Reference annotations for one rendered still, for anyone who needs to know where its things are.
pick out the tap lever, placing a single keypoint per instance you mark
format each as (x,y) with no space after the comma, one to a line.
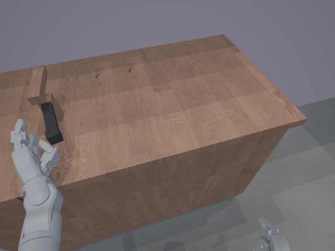
(53,134)

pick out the robot left hand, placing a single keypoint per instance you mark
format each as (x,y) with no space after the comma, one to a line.
(26,155)

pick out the robot right hand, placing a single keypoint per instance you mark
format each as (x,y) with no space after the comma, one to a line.
(277,241)

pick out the robot left forearm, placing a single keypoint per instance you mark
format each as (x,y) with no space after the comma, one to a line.
(43,222)

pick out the counter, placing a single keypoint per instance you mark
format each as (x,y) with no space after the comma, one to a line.
(147,134)

